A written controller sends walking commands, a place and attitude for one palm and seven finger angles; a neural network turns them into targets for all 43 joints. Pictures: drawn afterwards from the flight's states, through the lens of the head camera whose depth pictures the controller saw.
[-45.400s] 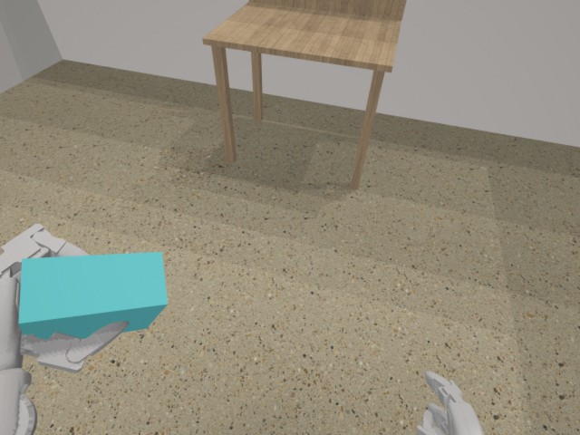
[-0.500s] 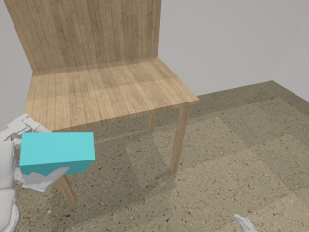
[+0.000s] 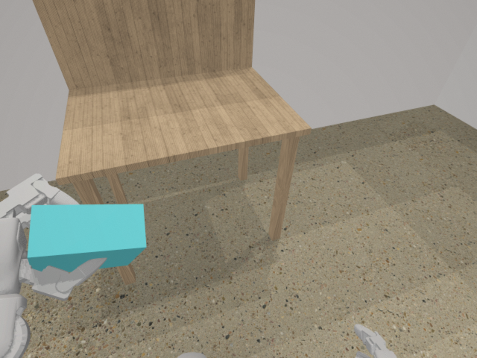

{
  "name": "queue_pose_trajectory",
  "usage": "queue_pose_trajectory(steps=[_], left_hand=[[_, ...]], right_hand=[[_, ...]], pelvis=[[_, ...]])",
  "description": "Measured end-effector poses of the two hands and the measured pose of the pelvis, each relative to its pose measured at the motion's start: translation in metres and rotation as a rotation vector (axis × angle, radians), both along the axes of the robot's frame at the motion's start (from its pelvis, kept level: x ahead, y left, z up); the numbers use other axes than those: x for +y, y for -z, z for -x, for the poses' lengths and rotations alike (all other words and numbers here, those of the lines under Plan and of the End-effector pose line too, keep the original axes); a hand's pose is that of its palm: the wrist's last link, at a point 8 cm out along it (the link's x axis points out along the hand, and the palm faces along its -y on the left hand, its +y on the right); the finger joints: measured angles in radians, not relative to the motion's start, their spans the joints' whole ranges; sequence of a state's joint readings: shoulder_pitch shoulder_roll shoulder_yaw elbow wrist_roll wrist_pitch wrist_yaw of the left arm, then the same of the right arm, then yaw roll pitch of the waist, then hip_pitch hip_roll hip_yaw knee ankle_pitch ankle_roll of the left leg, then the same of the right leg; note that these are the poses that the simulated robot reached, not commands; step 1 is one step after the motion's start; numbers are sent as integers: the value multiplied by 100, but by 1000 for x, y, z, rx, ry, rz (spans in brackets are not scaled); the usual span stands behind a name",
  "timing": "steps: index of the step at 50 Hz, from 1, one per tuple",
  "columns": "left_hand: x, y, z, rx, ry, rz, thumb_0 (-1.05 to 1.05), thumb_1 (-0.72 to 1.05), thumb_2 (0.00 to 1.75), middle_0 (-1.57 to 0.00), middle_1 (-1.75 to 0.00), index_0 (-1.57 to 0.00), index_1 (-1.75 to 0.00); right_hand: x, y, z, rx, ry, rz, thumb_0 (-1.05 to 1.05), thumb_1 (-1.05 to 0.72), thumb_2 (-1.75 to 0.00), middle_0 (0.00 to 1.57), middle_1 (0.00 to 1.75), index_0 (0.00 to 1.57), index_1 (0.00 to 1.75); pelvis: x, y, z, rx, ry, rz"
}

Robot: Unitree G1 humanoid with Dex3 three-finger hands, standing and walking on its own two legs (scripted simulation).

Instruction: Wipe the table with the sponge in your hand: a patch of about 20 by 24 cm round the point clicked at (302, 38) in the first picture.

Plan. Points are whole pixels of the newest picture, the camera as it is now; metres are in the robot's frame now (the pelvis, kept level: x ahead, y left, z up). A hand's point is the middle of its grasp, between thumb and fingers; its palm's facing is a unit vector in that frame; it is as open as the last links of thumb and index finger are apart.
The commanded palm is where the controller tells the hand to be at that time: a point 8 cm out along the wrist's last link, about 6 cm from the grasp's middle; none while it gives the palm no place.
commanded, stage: stop stepping back and stand still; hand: left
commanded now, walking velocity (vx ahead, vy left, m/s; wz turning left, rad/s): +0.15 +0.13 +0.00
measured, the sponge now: (104, 239) +0.22 +0.20 +0.16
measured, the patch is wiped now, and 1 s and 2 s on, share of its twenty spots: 1.00 1.00 1.00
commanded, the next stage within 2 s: stand and wait in 1.20 s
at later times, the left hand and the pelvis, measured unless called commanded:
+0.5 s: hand (35, 256) +0.18 +0.25 +0.19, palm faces +0.41 -0.86 -0.31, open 9.4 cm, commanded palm +0.13 +0.30 +0.20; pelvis -0.02 +0.02 +0.01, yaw +0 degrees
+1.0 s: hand (31, 221) +0.23 +0.29 +0.18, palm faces +0.43 -0.85 -0.31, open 9.4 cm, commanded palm +0.18 +0.32 +0.20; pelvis +0.02 +0.04 +0.02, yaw +0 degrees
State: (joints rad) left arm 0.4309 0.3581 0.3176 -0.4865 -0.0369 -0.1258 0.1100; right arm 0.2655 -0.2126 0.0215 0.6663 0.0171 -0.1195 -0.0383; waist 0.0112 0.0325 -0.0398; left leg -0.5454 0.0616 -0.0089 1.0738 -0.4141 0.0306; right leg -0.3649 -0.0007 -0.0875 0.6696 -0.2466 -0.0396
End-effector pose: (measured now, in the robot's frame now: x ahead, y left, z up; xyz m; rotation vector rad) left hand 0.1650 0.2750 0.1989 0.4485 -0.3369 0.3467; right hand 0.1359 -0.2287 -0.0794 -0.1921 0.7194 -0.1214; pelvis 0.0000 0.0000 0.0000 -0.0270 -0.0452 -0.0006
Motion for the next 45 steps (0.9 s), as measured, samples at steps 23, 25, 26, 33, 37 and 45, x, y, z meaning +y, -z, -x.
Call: queue_pose_trajectory(steps=[23,25,26,33,37,45], left_hand=[[11,4,27,-9,8,55,-1,-46,109,-79,-139,-80,-139],[18,2,28,-30,-1,44,-1,-46,109,-79,-139,-80,-139],[22,0,27,-32,-13,39,-1,-46,109,-79,-139,-80,-139],[39,3,19,18,-79,37,-1,-46,109,-79,-139,-80,-139],[39,10,12,34,-57,80,-1,-46,109,-79,-139,-80,-139],[51,4,-9,25,-54,64,-1,-46,109,-79,-139,-80,-139]], right_hand=[[0,-21,24,9,26,67,2,-90,-90,20,30,20,30],[4,-21,23,-3,26,84,2,-90,-90,20,30,20,30],[7,-22,22,-8,31,79,2,-90,-90,20,30,20,30],[31,-27,3,-51,-3,20,2,-90,-90,20,30,20,30],[38,-31,-9,-46,-23,38,2,-90,-90,20,30,20,30],[49,-45,-35,-76,-18,46,2,-90,-90,20,30,20,30]], pelvis=[[11,-9,22,6,-2,-4],[16,-7,24,7,-7,5],[18,-8,24,4,-5,1],[22,-14,16,9,-21,1],[29,-16,11,19,-12,7],[39,-22,-6,32,-6,-5]])
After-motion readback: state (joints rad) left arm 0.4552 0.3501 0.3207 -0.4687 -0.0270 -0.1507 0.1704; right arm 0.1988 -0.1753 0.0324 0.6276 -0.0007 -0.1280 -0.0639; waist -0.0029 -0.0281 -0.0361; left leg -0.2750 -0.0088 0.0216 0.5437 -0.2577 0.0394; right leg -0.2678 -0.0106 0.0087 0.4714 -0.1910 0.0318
